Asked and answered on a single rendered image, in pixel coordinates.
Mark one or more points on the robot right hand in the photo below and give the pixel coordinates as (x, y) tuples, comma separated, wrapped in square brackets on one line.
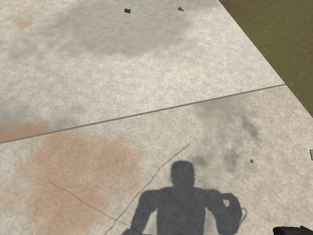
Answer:
[(290, 230)]

